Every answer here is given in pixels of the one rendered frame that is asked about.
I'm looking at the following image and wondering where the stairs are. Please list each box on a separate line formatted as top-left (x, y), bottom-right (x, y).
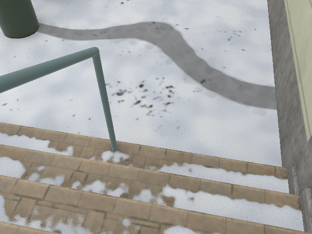
top-left (0, 122), bottom-right (312, 234)

